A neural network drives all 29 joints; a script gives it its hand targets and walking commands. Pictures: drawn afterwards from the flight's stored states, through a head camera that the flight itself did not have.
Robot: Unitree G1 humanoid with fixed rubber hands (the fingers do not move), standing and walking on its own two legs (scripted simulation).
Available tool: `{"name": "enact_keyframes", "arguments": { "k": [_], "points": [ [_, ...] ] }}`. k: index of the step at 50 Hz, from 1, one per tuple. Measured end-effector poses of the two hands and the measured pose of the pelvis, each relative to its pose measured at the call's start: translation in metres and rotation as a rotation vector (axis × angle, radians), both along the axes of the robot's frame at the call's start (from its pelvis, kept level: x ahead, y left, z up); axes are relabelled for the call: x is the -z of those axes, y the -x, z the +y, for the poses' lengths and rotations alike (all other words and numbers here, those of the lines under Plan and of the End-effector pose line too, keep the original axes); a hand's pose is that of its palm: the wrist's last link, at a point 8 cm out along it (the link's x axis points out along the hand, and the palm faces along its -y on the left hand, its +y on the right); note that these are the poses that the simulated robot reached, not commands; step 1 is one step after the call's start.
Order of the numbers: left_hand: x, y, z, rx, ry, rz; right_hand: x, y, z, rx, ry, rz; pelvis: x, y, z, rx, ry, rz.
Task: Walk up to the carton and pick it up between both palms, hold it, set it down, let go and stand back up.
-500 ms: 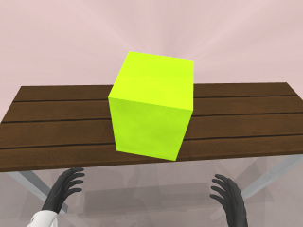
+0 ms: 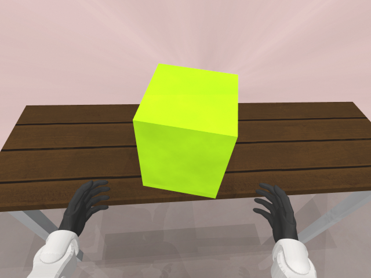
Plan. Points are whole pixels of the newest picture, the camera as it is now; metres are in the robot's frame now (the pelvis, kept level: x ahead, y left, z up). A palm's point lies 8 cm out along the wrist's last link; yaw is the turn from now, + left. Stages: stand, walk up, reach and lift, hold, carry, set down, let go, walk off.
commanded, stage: reach and lift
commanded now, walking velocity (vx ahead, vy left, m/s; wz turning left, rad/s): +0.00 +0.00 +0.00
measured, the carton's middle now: (188, 133) +0.46 +0.00 +0.04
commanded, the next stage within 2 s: none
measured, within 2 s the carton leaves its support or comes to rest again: neither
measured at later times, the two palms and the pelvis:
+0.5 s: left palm (88, 177) +0.30 +0.21 +0.08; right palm (279, 183) +0.29 -0.17 +0.10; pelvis +0.00 +0.00 +0.00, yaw +0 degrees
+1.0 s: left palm (94, 132) +0.38 +0.20 +0.13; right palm (275, 149) +0.35 -0.17 +0.12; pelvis +0.00 +0.00 +0.00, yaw +0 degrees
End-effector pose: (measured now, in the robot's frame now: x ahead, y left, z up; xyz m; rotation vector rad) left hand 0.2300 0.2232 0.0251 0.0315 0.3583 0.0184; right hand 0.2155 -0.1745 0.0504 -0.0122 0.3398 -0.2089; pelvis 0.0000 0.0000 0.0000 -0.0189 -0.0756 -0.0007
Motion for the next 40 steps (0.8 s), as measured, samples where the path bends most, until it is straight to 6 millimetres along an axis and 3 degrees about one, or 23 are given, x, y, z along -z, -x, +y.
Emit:
{"name": "enact_keyframes", "arguments": {
  "k": [10,19,25,31,40],
  "points": [
    [-0.020,-0.042,-0.010,0.033,0.009,0.005,-0.014,-0.030,0.002,0.007,-0.024,-0.016,0.000,-0.003,0.000,0.000,0.000,0.005],
    [-0.033,-0.058,-0.015,0.048,0.012,0.020,-0.035,-0.053,0.005,0.005,-0.031,-0.072,0.000,-0.002,0.000,0.000,0.000,0.003],
    [-0.051,-0.070,-0.018,0.060,0.009,-0.019,-0.051,-0.070,0.007,0.000,-0.029,-0.110,0.000,0.002,0.000,0.000,0.000,-0.002],
    [-0.077,-0.089,-0.020,0.075,-0.004,-0.080,-0.054,-0.089,0.004,0.019,-0.029,-0.082,0.000,0.005,0.000,0.000,0.000,-0.007],
    [-0.093,-0.123,-0.018,0.077,-0.025,-0.072,-0.062,-0.113,0.004,0.034,-0.036,-0.075,0.000,0.003,0.001,0.000,0.001,-0.002]
  ]
}}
